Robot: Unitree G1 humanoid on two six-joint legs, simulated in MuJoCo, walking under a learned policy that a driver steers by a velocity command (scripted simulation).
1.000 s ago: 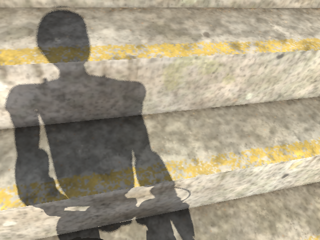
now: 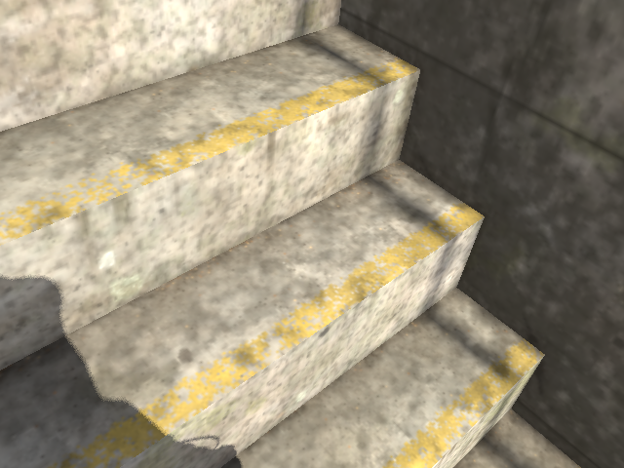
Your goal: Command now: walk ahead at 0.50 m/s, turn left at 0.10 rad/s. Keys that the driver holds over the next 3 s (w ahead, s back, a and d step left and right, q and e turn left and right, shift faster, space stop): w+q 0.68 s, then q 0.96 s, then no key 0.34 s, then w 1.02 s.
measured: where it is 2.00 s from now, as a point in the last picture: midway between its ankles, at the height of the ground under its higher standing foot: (202, 357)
